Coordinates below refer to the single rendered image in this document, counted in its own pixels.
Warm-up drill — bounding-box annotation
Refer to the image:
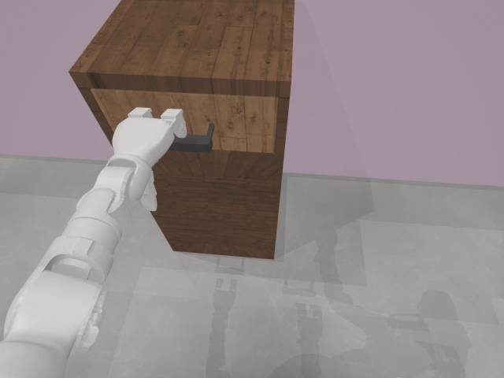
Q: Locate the drawer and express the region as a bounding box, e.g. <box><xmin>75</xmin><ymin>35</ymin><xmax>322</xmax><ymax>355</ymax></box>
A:
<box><xmin>91</xmin><ymin>88</ymin><xmax>278</xmax><ymax>153</ymax></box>

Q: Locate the left robot upper arm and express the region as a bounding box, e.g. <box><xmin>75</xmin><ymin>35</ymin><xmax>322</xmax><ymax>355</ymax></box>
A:
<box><xmin>0</xmin><ymin>270</ymin><xmax>109</xmax><ymax>378</ymax></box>

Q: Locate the handle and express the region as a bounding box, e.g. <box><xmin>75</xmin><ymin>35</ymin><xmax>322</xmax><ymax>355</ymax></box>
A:
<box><xmin>168</xmin><ymin>124</ymin><xmax>214</xmax><ymax>153</ymax></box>

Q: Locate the left robot forearm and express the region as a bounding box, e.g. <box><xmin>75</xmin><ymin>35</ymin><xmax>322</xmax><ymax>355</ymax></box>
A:
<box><xmin>4</xmin><ymin>154</ymin><xmax>151</xmax><ymax>339</ymax></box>

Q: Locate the robot left hand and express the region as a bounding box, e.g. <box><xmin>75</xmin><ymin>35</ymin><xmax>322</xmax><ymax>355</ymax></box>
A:
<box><xmin>112</xmin><ymin>107</ymin><xmax>187</xmax><ymax>211</ymax></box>

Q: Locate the cabinet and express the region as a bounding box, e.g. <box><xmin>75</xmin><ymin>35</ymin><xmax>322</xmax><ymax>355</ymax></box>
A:
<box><xmin>69</xmin><ymin>0</ymin><xmax>295</xmax><ymax>260</ymax></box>

